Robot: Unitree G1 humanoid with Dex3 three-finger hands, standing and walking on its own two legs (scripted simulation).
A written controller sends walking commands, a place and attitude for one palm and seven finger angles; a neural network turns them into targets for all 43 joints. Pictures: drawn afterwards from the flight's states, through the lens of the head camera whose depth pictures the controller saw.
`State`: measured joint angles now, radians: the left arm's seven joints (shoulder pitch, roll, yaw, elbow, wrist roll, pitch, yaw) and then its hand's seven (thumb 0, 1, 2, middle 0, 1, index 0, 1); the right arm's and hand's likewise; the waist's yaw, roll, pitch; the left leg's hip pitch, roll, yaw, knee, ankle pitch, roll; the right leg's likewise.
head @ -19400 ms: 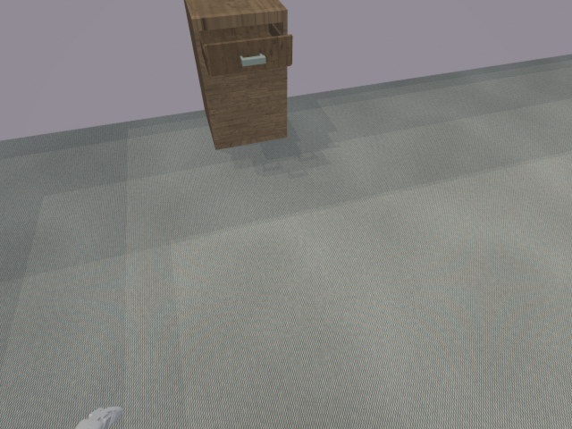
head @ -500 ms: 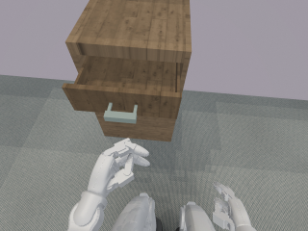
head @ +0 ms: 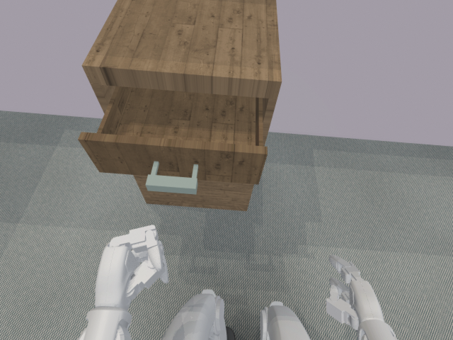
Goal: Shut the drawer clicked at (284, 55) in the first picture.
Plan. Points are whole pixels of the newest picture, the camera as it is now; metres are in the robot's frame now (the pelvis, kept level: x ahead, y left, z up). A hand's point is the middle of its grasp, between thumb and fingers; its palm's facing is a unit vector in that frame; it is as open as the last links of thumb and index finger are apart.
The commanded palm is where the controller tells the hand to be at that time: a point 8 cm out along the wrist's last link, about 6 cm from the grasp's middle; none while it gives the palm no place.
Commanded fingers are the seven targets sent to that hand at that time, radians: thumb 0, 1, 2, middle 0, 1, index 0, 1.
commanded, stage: raise the hand and make a fist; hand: left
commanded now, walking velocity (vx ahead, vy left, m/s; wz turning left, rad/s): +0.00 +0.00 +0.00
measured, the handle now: (174, 175) +0.44 +0.16 -0.06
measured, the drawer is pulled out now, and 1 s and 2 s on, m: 0.16 0.16 0.16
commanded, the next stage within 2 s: bring the fist close to the handle in 0.64 s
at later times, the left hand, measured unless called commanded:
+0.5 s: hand (177, 245) +0.25 +0.10 +0.06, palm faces -0.02 -1.00 +0.01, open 3.3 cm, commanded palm +0.23 +0.16 +0.04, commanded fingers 0.00 0.90 0.90 -1.40 -1.60 -1.40 -1.60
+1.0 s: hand (189, 241) +0.28 +0.10 +0.00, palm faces +0.02 -1.00 +0.03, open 3.3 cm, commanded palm +0.26 +0.16 +0.02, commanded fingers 0.00 0.90 0.90 -1.40 -1.60 -1.40 -1.60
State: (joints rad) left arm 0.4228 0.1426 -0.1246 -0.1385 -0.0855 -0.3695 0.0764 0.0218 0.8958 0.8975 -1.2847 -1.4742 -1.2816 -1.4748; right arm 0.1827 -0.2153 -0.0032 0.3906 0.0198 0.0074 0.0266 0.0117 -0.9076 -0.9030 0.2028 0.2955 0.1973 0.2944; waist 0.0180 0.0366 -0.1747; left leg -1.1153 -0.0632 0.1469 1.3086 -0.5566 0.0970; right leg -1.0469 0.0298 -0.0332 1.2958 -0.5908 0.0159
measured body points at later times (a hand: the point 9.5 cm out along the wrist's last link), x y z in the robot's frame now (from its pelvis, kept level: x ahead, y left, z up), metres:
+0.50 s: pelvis +0.00 -0.01 +0.01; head +0.07 +0.01 +0.46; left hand +0.25 +0.16 +0.06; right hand +0.16 -0.25 -0.08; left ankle +0.04 -0.01 -0.61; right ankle +0.02 -0.14 -0.61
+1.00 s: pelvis +0.00 -0.05 +0.00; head +0.10 -0.01 +0.44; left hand +0.27 +0.15 +0.00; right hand +0.19 -0.27 -0.09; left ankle +0.05 -0.01 -0.61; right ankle +0.02 -0.14 -0.61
